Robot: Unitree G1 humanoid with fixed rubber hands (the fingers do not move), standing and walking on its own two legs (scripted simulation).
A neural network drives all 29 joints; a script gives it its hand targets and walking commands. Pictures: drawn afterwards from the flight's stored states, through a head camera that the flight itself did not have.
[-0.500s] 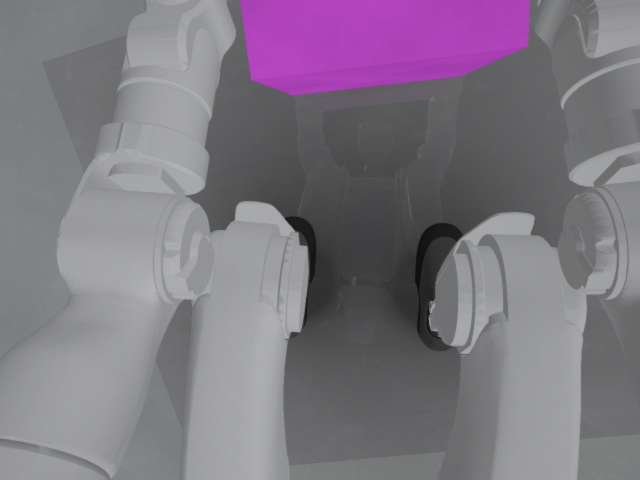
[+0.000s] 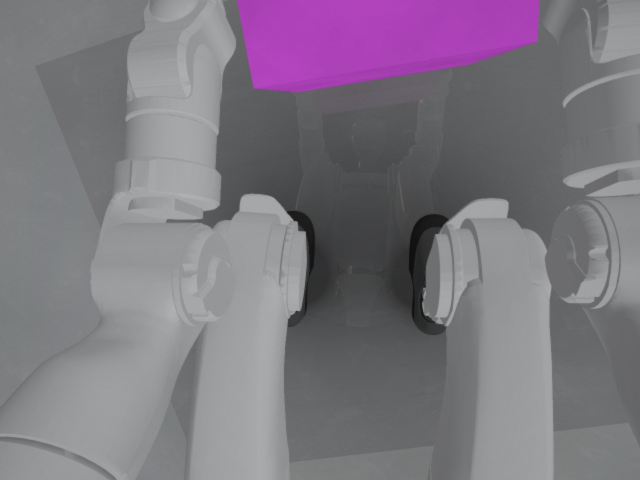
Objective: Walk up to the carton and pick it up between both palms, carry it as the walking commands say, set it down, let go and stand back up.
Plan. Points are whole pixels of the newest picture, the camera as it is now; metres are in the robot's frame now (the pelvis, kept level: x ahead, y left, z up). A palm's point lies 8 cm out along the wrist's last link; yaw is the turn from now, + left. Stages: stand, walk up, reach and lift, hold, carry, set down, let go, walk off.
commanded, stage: reach and lift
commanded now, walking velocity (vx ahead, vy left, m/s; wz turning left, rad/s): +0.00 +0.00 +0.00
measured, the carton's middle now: out of the picture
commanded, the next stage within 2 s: none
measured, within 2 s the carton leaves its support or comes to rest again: neither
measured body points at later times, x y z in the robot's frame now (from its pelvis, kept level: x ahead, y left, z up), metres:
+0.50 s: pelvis -0.02 +0.00 +0.04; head +0.33 -0.02 +0.31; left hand +0.53 +0.15 -0.08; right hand +0.56 -0.16 -0.08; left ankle +0.14 +0.12 -0.37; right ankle +0.13 -0.12 -0.37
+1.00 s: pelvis -0.02 +0.00 +0.09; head +0.31 -0.02 +0.38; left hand +0.51 +0.15 -0.01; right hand +0.54 -0.16 -0.01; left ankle +0.14 +0.12 -0.37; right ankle +0.13 -0.12 -0.37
